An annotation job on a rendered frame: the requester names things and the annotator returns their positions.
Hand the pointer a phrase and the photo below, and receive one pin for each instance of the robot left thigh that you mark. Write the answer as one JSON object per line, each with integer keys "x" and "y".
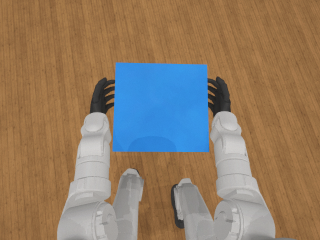
{"x": 126, "y": 206}

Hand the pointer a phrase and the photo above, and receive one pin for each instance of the right robot hand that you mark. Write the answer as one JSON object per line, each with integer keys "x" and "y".
{"x": 221, "y": 100}

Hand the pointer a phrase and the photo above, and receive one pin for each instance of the robot right forearm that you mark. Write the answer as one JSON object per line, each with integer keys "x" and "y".
{"x": 231, "y": 160}

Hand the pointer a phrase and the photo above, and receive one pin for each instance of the robot left upper arm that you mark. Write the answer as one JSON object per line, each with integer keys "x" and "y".
{"x": 91, "y": 221}

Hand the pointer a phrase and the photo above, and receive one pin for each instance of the robot left shin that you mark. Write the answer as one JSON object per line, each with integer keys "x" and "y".
{"x": 130, "y": 171}

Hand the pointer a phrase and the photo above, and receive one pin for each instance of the left robot hand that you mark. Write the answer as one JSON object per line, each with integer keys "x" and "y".
{"x": 99, "y": 98}

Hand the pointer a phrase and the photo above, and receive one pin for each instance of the robot right upper arm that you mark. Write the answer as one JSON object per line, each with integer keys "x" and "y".
{"x": 236, "y": 219}

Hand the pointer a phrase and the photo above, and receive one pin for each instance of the carton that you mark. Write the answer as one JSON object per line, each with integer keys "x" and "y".
{"x": 160, "y": 107}

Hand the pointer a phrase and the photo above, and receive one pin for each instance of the robot left forearm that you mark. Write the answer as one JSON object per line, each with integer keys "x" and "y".
{"x": 91, "y": 180}

